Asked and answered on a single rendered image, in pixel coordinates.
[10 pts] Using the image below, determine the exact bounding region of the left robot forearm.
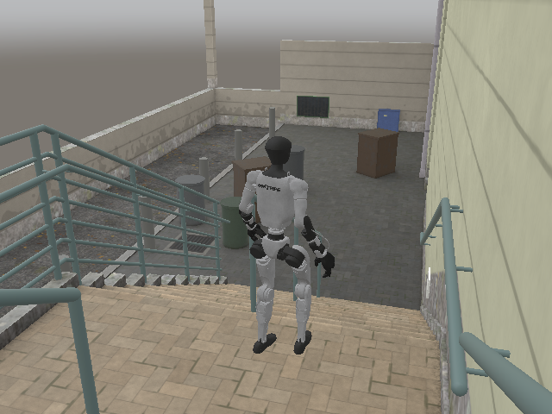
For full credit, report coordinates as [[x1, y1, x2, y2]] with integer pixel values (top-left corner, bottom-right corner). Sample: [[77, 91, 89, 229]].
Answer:
[[239, 210, 257, 230]]

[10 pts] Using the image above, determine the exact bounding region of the right robot hand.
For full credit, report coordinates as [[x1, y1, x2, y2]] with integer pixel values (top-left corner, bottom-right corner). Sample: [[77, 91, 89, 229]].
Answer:
[[314, 252, 335, 278]]

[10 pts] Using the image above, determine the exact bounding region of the right robot upper arm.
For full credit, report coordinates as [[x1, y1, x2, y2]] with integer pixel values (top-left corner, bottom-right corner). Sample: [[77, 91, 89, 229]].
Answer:
[[289, 177, 309, 229]]

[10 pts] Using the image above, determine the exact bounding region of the left robot upper arm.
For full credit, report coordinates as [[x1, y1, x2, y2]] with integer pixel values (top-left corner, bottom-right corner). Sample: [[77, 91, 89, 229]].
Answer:
[[239, 170, 262, 214]]

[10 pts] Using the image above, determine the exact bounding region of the robot left foot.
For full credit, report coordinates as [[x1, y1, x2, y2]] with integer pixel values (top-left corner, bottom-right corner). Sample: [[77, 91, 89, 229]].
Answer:
[[253, 333, 277, 354]]

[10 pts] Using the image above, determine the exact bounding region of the robot right thigh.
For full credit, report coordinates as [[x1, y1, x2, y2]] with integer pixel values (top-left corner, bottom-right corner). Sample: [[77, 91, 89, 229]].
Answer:
[[282, 245, 311, 299]]

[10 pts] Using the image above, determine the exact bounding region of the left robot hand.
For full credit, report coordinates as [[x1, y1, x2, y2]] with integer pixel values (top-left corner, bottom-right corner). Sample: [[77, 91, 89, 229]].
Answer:
[[248, 223, 267, 242]]

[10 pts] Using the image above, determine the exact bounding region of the right robot forearm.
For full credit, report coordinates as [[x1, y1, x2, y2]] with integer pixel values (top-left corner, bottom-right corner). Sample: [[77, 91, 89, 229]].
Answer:
[[301, 216, 327, 258]]

